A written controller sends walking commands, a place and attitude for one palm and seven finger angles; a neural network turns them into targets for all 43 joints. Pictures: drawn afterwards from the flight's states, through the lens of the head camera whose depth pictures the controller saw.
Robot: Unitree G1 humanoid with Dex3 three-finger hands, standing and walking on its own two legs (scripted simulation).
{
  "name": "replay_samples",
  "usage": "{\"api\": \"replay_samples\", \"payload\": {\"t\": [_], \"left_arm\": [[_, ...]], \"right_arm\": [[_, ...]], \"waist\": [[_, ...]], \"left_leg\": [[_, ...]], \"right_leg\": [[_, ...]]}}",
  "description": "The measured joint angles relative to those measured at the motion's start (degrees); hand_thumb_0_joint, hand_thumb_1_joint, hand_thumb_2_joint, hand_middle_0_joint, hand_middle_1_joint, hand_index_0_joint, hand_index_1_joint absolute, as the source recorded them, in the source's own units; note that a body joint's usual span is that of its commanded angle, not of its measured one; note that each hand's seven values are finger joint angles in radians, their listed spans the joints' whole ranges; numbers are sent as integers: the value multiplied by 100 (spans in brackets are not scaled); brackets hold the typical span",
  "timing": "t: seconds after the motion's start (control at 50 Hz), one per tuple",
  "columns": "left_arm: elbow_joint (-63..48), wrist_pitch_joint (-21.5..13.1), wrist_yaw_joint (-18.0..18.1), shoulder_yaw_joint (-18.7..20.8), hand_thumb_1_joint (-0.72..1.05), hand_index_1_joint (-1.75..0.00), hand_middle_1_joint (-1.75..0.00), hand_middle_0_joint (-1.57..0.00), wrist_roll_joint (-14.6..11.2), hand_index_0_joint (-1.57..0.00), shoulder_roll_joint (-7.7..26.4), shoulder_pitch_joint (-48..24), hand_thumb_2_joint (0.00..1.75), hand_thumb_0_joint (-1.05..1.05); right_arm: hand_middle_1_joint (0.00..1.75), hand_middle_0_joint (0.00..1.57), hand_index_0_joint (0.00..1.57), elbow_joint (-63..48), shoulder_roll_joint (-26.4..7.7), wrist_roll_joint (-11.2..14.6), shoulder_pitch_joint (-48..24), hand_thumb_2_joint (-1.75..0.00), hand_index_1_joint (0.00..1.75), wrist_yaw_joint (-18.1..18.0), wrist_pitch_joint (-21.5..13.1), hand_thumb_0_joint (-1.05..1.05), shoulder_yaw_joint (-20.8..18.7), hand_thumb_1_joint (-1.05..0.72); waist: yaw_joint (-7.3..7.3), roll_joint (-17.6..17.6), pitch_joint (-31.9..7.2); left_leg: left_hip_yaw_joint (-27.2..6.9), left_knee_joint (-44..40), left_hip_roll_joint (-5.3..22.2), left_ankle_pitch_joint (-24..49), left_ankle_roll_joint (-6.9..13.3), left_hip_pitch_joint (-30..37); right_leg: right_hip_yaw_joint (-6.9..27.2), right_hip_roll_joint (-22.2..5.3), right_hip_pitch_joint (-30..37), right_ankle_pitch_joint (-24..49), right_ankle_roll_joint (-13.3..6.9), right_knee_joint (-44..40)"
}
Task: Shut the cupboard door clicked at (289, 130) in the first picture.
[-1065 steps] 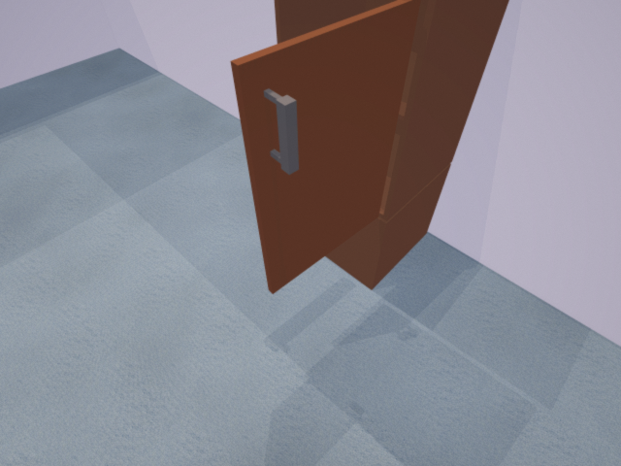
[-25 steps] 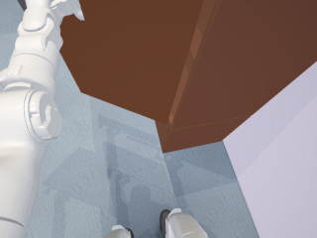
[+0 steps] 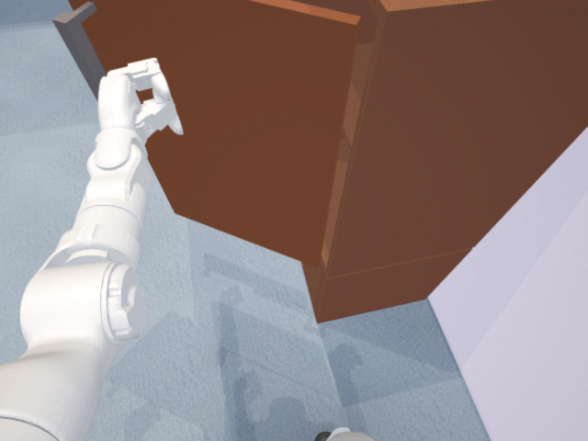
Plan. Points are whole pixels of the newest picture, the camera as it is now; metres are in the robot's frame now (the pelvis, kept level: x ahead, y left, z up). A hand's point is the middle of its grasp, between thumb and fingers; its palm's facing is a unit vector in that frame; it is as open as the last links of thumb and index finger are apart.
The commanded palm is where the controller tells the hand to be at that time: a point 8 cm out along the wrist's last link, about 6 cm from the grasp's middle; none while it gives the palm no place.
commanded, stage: pull the fist back off the door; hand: left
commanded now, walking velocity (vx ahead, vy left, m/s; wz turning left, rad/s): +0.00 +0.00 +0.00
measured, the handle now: (97, 55) +0.65 +0.22 +0.15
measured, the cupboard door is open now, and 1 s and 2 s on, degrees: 55 55 55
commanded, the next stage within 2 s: draw the hand back to the body in 0.22 s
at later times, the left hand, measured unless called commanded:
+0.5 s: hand (160, 125) +0.48 +0.11 +0.16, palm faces +0.04 -1.00 +0.01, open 3.1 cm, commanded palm +0.42 +0.18 +0.16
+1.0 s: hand (53, 259) +0.30 +0.19 +0.17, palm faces +0.19 -0.97 -0.18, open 3.1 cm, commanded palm +0.26 +0.24 +0.18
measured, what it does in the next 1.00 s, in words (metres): stands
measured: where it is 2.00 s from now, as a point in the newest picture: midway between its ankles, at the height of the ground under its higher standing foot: outside the picture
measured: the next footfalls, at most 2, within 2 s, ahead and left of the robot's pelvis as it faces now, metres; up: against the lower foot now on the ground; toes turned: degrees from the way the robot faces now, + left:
none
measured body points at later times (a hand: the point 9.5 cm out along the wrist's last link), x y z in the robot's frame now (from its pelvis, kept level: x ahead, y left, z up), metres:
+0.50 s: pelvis -0.01 +0.00 +0.00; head +0.04 -0.02 +0.45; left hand +0.47 +0.17 +0.16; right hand +0.04 -0.25 -0.12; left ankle -0.05 +0.11 -0.72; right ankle +0.01 -0.10 -0.72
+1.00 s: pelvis -0.02 +0.00 +0.02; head -0.04 -0.03 +0.47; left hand +0.29 +0.24 +0.18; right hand +0.18 -0.23 -0.06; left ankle -0.05 +0.10 -0.72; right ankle +0.01 -0.10 -0.72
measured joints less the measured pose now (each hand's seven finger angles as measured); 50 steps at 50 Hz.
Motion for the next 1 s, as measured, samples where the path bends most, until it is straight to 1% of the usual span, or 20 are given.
{"api": "replay_samples", "payload": {"t": [0.1,0.2,0.28,0.36,0.4,0.44,0.5,0.56,0.62,0.68,0.86,0.88,0.92,0.96,1.0], "left_arm": [[-245,67,33,-296,91,-150,-150,-130,-99,-130,-275,286,90,1],[-368,102,48,-482,90,-150,-150,-130,-198,-130,-493,423,90,1],[-228,164,85,-655,90,-150,-150,-130,-188,-130,-534,285,90,1],[1,169,120,-705,90,-150,-150,-130,-216,-130,-551,31,90,1],[63,145,105,-604,90,-150,-150,-130,-205,-130,-544,-34,90,1],[-43,81,51,-420,90,-150,-150,-130,-191,-130,-524,92,90,1],[-460,29,-81,-228,90,-150,-150,-130,-180,-130,-449,589,90,1],[-1171,143,-241,-208,90,-150,-150,-130,-290,-130,-401,1321,90,1],[-2038,381,-385,-274,90,-150,-150,-130,-514,-130,-447,2077,90,1],[-2772,655,-491,-395,90,-150,-150,-130,-658,-130,-495,2652,90,1],[-4220,1364,-756,-708,90,-148,-147,-128,-923,-128,-499,3638,90,1],[-4447,1374,-652,-797,90,-146,-146,-126,-817,-127,-479,3792,90,1],[-4937,1245,-320,-968,90,-143,-143,-123,-596,-124,-451,4188,90,1],[-5373,1132,-42,-1080,90,-139,-139,-120,-451,-120,-466,4592,90,1],[-5722,1071,145,-1147,90,-134,-134,-116,-344,-116,-494,4947,90,1]], "right_arm": [[29,20,20,-40,-1,79,-391,-90,30,-72,-65,1,-27,-91],[29,20,19,-88,52,145,-748,-90,30,-125,-140,1,26,-91],[29,20,20,-122,119,174,-959,-90,30,-164,-203,0,101,-91],[29,20,20,-96,165,167,-1047,-90,30,-186,-285,0,176,-91],[29,20,20,-82,182,156,-1027,-90,30,-182,-308,0,203,-91],[29,20,20,-102,190,146,-946,-90,30,-176,-292,0,211,-91],[29,20,20,-160,185,178,-767,-90,30,-171,-217,1,194,-91],[29,20,20,-201,170,255,-593,-90,30,-190,-116,1,148,-91],[29,20,20,-186,158,335,-504,-90,30,-241,-55,1,108,-91],[29,20,20,-144,143,390,-561,-90,30,-329,-43,1,103,-91],[29,20,19,-277,59,491,-1329,-90,30,-574,-227,1,181,-91],[29,19,19,-326,61,467,-1438,-90,30,-573,-252,1,182,-91],[29,19,19,-424,85,408,-1661,-90,30,-562,-278,1,185,-91],[29,19,19,-508,128,373,-1847,-90,30,-552,-242,1,204,-91],[29,19,19,-567,180,345,-1981,-90,30,-545,-185,1,232,-91]], "waist": [[165,-27,-1],[319,-60,4],[355,-91,46],[343,-107,87],[332,-117,76],[335,-116,38],[359,-80,-16],[415,-30,-15],[519,0,38],[626,-2,112],[923,0,206],[946,9,223],[968,31,268],[1001,38,320],[1053,29,378]], "left_leg": [[-48,-77,-42,30,3,234],[-82,-142,-87,70,8,428],[-141,-131,-127,107,7,454],[-176,-99,-161,142,8,392],[-154,-93,-165,153,9,354],[-90,-125,-157,161,10,369],[22,-216,-124,164,11,501],[92,-352,-95,184,5,740],[105,-506,-75,226,-3,1030],[57,-626,-77,280,-8,1283],[-79,-882,-160,443,5,1822],[-83,-918,-173,460,9,1890],[-88,-1016,-194,505,16,2027],[-101,-1126,-209,558,20,2164],[-124,-1218,-215,603,19,2284]], "right_leg": [[-43,-42,242,-12,6,-39],[-73,-87,428,-20,10,-48],[-129,-133,473,-21,7,-16],[-161,-172,421,-10,6,29],[-139,-175,364,-1,4,54],[-77,-160,336,11,1,60],[33,-112,400,34,1,17],[101,-68,599,65,-4,-92],[113,-38,889,114,-8,-252],[66,-38,1175,162,-12,-400],[-61,-121,1771,259,2,-644],[-64,-133,1833,264,8,-662],[-67,-150,1962,287,21,-732],[-78,-160,2098,323,30,-824],[-100,-164,2229,359,31,-917]]}}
